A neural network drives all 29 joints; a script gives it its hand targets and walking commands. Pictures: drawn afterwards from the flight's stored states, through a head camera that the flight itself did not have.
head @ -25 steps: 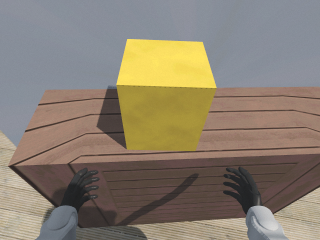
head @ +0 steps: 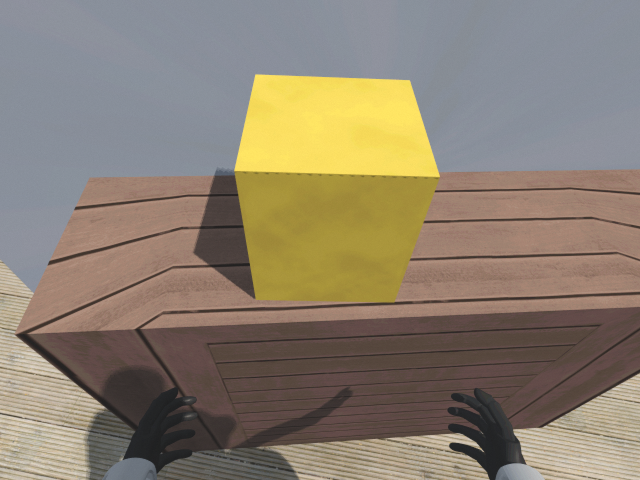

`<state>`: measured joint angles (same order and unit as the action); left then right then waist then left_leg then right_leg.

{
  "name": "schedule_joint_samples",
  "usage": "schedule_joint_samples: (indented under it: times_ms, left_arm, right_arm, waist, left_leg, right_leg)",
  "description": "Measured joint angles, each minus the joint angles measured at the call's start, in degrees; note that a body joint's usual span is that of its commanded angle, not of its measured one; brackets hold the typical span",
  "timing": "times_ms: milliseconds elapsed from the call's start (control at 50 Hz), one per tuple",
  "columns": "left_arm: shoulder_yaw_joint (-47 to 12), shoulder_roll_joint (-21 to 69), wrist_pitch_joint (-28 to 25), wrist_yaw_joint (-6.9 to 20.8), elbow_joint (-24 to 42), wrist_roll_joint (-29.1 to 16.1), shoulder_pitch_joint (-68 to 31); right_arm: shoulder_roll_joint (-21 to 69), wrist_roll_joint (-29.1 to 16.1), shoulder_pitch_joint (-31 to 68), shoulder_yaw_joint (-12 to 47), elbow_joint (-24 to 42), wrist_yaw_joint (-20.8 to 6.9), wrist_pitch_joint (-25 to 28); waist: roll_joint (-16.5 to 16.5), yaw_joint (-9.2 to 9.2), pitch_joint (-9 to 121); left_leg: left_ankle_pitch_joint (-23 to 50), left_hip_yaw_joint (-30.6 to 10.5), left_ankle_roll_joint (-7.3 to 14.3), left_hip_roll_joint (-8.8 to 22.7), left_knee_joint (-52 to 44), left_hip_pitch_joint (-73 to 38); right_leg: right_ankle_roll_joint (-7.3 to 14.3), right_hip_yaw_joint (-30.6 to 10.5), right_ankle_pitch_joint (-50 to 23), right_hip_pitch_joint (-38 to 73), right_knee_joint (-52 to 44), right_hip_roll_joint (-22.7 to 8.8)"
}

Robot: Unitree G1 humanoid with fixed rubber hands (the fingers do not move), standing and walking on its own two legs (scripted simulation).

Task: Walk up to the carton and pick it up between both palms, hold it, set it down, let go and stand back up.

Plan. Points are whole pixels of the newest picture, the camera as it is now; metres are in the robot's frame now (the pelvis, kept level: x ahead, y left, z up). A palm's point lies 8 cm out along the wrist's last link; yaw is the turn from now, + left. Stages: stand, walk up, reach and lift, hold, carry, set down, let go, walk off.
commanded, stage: set down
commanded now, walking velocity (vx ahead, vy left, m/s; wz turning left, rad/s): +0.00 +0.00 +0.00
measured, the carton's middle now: (329, 195) +0.45 +0.02 +0.09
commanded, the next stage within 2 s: let go in 1.44 s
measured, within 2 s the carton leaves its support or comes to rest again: neither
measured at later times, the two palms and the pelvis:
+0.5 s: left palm (159, 453) +0.15 +0.22 -0.07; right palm (490, 466) +0.15 -0.20 -0.08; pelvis +0.00 +0.00 +0.00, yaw +0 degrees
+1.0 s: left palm (143, 477) +0.13 +0.23 -0.09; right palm out of the picture +0.13 -0.20 -0.10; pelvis -0.02 +0.01 +0.00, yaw +0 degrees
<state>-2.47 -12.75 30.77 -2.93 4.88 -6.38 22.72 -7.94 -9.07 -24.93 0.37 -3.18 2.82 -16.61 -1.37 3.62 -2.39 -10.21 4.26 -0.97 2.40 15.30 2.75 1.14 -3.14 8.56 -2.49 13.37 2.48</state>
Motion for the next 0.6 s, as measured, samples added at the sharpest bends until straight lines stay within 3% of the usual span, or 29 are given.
schedule_joint_samples:
  times_ms: [440, 600]
  left_arm:
    - [1.37, 2.03, 4.56, 1.48, -12.45, 4.48, -8.85]
    - [2.99, 2.24, 6.10, 2.24, -19.28, 6.20, -13.84]
  right_arm:
    - [0.57, 3.27, 7.75, 0.18, -13.17, -1.31, -0.76]
    - [-1.10, 1.90, 13.54, 1.22, -21.48, -1.30, -0.07]
  waist:
    - [-0.27, -0.71, -1.74]
    - [-0.50, -1.89, -2.11]
  left_leg:
    - [-0.73, 0.64, -0.03, 0.02, 1.21, 1.13]
    - [-1.35, -0.57, 0.39, -0.59, 3.89, 5.13]
  right_leg:
    - [0.02, -0.42, 1.35, -2.12, 2.81, 0.00]
    - [-0.23, 0.76, 2.53, -5.73, 5.67, -0.63]
